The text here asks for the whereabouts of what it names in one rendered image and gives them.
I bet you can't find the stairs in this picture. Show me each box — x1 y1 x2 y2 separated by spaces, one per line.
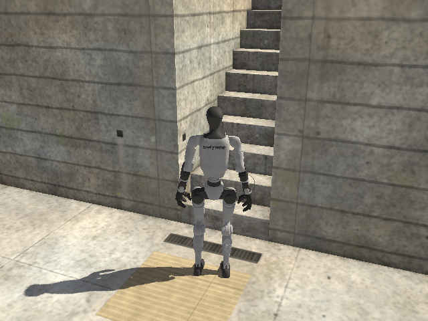
181 0 282 241

